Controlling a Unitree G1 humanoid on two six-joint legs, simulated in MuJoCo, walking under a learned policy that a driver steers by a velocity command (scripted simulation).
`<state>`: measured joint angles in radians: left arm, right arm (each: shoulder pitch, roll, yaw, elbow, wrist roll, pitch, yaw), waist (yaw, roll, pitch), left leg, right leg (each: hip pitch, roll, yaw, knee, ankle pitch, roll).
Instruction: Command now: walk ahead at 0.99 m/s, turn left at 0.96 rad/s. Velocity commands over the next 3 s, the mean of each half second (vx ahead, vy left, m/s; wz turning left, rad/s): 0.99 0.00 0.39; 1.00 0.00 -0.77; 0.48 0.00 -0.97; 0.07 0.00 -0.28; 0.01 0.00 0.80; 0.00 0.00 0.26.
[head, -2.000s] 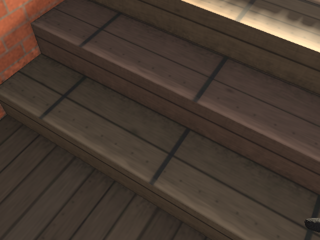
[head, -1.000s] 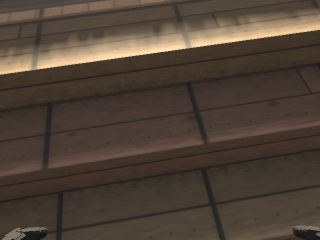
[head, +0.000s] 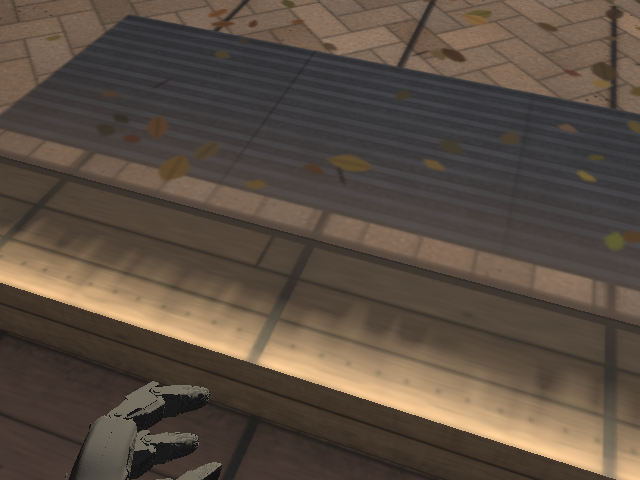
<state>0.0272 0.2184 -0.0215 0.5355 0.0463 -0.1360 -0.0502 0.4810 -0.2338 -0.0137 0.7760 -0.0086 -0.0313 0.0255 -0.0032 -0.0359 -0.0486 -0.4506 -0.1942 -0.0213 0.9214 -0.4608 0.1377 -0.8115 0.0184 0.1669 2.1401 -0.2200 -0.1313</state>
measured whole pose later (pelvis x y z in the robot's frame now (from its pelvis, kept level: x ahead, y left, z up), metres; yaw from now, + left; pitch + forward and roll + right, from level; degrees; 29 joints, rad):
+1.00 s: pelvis +0.80 +0.06 +0.30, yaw -15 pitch +2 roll +1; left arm 0.22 0.23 -0.01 0.58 -0.02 -0.04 -0.05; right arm 0.32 -0.28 -0.04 0.78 -0.03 -0.11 0.01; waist -0.01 0.04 -0.06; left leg -0.37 -0.01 -0.10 1.74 -0.15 0.09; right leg -0.60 0.14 -0.03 1.24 -0.65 -0.14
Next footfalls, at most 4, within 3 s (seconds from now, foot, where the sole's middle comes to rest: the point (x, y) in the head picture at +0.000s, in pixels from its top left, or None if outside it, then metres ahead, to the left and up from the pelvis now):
0.22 right None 0.38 -0.12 -0.54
0.64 left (179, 471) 0.48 0.26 -0.55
0.90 right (329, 261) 0.81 0.00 -0.37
1.24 left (304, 122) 1.27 0.06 -0.37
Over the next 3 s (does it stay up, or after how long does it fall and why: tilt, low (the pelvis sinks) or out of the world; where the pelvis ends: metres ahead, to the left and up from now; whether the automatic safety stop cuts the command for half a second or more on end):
stays up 1.31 -0.07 0.40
